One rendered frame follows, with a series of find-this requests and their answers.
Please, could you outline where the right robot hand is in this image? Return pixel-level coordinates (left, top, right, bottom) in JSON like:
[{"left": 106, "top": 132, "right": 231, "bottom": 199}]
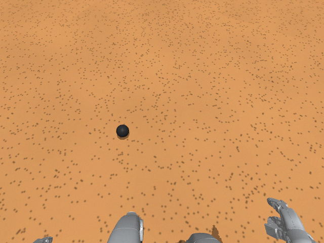
[{"left": 264, "top": 198, "right": 305, "bottom": 241}]

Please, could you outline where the right robot arm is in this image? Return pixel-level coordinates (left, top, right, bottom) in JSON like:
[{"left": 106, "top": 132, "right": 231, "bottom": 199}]
[{"left": 286, "top": 229, "right": 317, "bottom": 243}]

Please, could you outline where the ball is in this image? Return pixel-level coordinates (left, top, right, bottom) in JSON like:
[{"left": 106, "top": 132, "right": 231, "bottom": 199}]
[{"left": 116, "top": 125, "right": 129, "bottom": 137}]

